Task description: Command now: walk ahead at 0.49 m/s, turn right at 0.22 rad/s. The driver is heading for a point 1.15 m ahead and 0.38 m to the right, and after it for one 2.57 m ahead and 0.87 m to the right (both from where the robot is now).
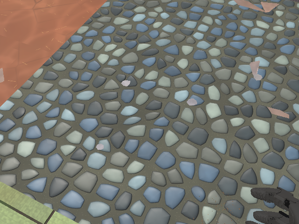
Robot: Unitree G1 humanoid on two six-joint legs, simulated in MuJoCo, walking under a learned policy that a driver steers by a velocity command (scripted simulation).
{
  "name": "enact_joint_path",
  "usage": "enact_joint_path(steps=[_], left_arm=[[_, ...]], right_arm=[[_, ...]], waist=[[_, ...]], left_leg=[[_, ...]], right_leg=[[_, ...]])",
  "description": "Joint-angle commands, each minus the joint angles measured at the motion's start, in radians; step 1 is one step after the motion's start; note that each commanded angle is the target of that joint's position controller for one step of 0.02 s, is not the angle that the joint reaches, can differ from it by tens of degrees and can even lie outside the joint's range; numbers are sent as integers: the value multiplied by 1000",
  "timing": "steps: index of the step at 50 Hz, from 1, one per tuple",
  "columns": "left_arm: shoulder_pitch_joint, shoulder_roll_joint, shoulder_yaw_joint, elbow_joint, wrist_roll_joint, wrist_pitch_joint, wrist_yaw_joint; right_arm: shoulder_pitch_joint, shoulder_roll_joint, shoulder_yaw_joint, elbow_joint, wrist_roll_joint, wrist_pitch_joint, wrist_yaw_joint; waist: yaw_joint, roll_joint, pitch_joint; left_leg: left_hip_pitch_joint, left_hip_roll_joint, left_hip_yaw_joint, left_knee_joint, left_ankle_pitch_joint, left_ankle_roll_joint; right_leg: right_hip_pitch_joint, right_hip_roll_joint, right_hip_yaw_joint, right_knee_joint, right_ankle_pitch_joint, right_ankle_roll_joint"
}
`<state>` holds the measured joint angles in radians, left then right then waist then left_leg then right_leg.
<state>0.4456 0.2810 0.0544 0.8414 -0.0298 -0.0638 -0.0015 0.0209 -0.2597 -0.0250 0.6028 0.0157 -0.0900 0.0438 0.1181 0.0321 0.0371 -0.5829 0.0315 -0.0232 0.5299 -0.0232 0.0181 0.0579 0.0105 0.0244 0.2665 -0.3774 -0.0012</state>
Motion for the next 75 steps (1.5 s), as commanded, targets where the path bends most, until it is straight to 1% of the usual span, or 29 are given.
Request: enact_joint_path(steps=[1, 2, 3, 4, 5, 8, 13, 18, 23, 25, 27, 28, 29, 30, 31, 32, 34, 38, 43, 47, 51, 52, 53, 54, 55, 58, 66, 72, 75], left_arm=[[-50, 196, 44, -59, 3, 0, 9], [-60, 154, 27, -79, 20, -2, 9], [49, 29, -8, -111, 25, -13, 9], [77, 70, -5, -99, -2, -26, 6], [-10, 148, 21, -113, -26, -22, 4], [-115, 127, 27, -136, 0, -3, 6], [-139, 68, 21, -156, 6, 43, 9], [-290, 43, 6, -201, 9, 26, -24], [-419, 58, 6, -274, 8, 28, -52], [-402, 83, 19, -292, 11, 32, -57], [-206, 148, 60, -255, 9, 41, -49], [-26, 219, 97, -208, 5, 49, -33], [-14, 346, 120, -204, -5, 49, -18], [-6, 312, 101, -253, 4, 27, -27], [-29, 234, 79, -243, 13, 11, -33], [-67, 203, 70, -237, 11, 2, -32], [-186, 142, 48, -260, 21, -1, -25], [-196, 164, 51, -253, 21, -6, -4], [-138, 186, 58, -220, 10, 8, 17], [-85, 181, 59, -192, 1, 18, 19], [-95, 142, 48, -179, 12, 26, 18], [-92, 95, 31, -185, 19, 24, 14], [-9, 41, 12, -203, 15, 17, 16], [59, 60, 7, -202, -6, 8, 19], [-9, 144, 26, -194, -15, 6, 18], [-197, 136, 29, -233, 20, 0, 12], [-322, 36, -11, -261, 27, -11, -7], [-468, 54, -7, -301, 9, -23, -32], [-395, 94, 14, -290, 14, -31, -35]], right_arm=[[146, -160, -72, -34, 0, -20, -9], [313, -207, -90, -6, -12, -15, -22], [417, -303, -110, 6, -43, -6, -31], [431, -246, -94, 10, -36, -2, -25], [371, -179, -74, 18, -23, 2, -27], [219, -99, -52, 34, -28, -7, -24], [167, -118, -70, 81, -29, -40, -30], [201, -165, -83, 118, -23, -27, -46], [270, -214, -102, 157, 4, 6, -48], [265, -242, -110, 159, 13, 21, -51], [243, -254, -111, 154, 24, 38, -55], [256, -220, -95, 144, 13, 35, -60], [331, -79, -51, 88, -35, 19, -54], [282, -111, -42, 65, -13, -20, -44], [175, -187, -62, 39, 28, -41, -34], [149, -173, -53, 29, 27, -53, -35], [158, -181, -61, 46, -17, -48, -46], [159, -138, -51, 49, -33, -10, -43], [-24, -91, -27, 12, -24, -11, -32], [-83, -128, -39, -9, -9, -26, -17], [62, -162, -66, 30, -13, -42, -14], [170, -195, -79, 44, -27, -48, -20], [298, -275, -98, 59, -48, -48, -25], [372, -278, -107, 107, -24, -36, -11], [335, -195, -84, 97, -3, -32, -9], [227, -119, -54, 92, -24, -16, -19], [272, -180, -63, 149, -2, -13, -33], [368, -206, -63, 205, 12, 13, -34], [359, -226, -67, 216, 16, 30, -40]], waist=[[-185, -124, -102], [-265, -102, -231], [-234, 147, -411], [-238, 256, -502], [-235, 166, -314], [-148, 78, -89], [-98, 40, -7], [-150, 4, 31], [-189, -2, 69], [-160, 24, 32], [-38, 34, -93], [42, -9, -189], [-49, -291, -244], [-18, -247, -436], [15, -151, -324], [-18, -110, -219], [-101, -58, -125], [-133, -54, -80], [-65, -100, -32], [-46, -120, -29], [-121, -167, -64], [-171, -134, -158], [-176, 63, -307], [-169, 304, -345], [-190, 164, -211], [-157, 33, -27], [-169, 43, -16], [-209, 50, 15], [-135, 54, -21]], left_leg=[[359, -50, 39, -54, -22, 57], [646, 53, -43, -2, -9, 103], [1014, 338, -451, -22, -153, 222], [1007, 406, -730, -178, -291, 276], [884, 366, -579, -198, -345, 232], [515, 250, -259, -291, -161, 182], [394, 242, -47, -403, 5, 195], [452, 212, 120, -409, 54, 162], [622, 264, 170, -353, 110, 135], [669, 266, 202, -245, 382, 113], [634, 225, 253, 57, 650, 75], [451, 183, 265, 323, 510, 31], [-5, 19, 239, 705, -359, -42], [-164, -81, -29, 891, -594, -51], [-261, -22, -81, 891, -501, -30], [-255, 20, -70, 812, -417, -11], [-118, 79, -75, 656, -323, -17], [-34, 69, -41, 489, -245, -69], [52, -1, -25, 118, 71, -96], [99, -28, -57, -4, 71, -74], [275, -33, -16, -76, -29, 0], [459, 42, -76, -63, -37, 51], [796, 242, -396, -79, -123, 177], [907, 368, -779, -217, -402, 284], [824, 346, -746, -256, -552, 255], [535, 226, -411, -293, -295, 198], [453, 160, -142, -381, 29, 201], [533, 197, -114, -340, 60, 166], [562, 202, -115, -216, 257, 132]], right_leg=[[-109, -196, 110, 197, 772, -118], [-268, -148, 87, 433, 633, -83], [-621, -4, 19, 831, 134, -13], [-726, 20, 129, 995, -197, -7], [-816, -36, 123, 1064, -139, -4], [-737, -139, 83, 960, 45, -5], [-726, -159, 92, 853, 176, 22], [-709, -139, 26, 547, 418, 9], [-744, -116, -37, 398, 327, -42], [-670, -65, -90, 377, 224, -79], [-389, 33, -150, 324, 198, -133], [-88, 35, -83, 302, 245, -176], [242, -230, 430, 245, 166, -332], [360, -358, 854, 57, 0, -451], [309, -335, 728, 20, 29, -386], [179, -293, 594, 28, 98, -350], [-71, -223, 423, 18, 319, -304], [-247, -176, 308, -30, 483, -308], [-327, -97, 230, -18, 334, -232], [-260, -132, 329, 55, 240, -210], [-198, -132, 356, 201, 346, -166], [-241, -81, 305, 379, 368, -131], [-500, 36, 189, 707, 158, -60], [-743, 82, 143, 949, -207, -21], [-841, 33, 184, 1034, -159, -18], [-804, -70, 114, 931, 25, -23], [-697, -105, 17, 497, 287, 13], [-621, -60, -9, 287, 366, -10], [-457, -24, -28, 206, 300, -56]])
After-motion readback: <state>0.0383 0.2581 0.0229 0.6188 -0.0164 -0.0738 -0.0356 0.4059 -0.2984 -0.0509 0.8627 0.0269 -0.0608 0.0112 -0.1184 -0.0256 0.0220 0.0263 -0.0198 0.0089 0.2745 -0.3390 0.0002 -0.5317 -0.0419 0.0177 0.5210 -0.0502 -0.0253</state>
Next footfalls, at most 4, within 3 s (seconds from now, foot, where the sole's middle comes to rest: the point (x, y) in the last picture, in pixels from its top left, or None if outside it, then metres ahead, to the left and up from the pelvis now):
0.04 left None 0.20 0.13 -0.77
0.56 right None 0.44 -0.18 -0.77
1.04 left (200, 157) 0.77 -0.11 -0.77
1.54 right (275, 152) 0.83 -0.47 -0.77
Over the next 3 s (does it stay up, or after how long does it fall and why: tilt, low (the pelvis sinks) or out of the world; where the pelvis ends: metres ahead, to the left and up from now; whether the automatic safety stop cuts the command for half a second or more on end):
stays up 1.11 -0.47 0.00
